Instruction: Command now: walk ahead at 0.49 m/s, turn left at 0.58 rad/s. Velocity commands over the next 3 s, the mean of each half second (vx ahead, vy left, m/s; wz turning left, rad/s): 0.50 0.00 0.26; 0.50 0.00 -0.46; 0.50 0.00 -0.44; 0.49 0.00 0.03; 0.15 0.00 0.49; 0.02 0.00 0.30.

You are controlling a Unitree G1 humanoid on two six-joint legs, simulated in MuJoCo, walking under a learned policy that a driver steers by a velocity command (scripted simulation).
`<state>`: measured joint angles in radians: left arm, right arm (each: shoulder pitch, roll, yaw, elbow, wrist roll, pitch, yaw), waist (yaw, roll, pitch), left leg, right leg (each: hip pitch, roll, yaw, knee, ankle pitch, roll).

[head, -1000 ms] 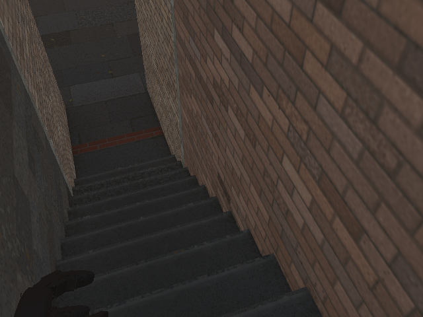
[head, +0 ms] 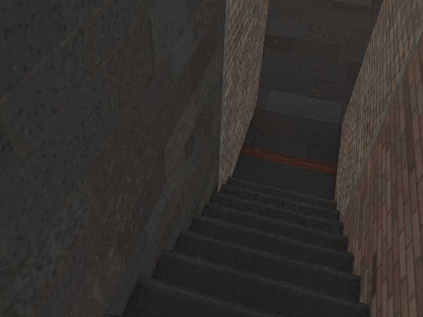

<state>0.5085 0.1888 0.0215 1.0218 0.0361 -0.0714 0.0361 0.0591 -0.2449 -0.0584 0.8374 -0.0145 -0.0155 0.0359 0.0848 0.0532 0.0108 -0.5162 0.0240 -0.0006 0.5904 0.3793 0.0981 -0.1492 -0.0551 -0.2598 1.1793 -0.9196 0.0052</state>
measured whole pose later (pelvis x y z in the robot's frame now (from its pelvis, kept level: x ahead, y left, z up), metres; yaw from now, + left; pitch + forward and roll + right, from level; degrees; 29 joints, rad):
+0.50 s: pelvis +0.24 +0.02 -0.14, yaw +6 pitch -4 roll +1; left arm 0.17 0.29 0.05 0.87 0.05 0.00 0.00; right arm 0.52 -0.19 -0.05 1.01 -0.02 -0.09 -0.04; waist -0.05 -0.06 -0.01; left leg -0.20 -0.15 0.01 1.00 -0.73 0.13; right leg -0.58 0.07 0.19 0.79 0.44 -0.03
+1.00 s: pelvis +0.50 +0.00 -0.30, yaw -12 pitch +0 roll +1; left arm 0.59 0.16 0.00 0.99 0.00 -0.08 0.03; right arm 0.06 -0.24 -0.05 0.91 -0.04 -0.02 -0.02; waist 0.10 0.03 -0.03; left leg -0.65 0.02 -0.13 0.76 0.33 -0.02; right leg -0.18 0.22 0.22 0.86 -0.62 -0.14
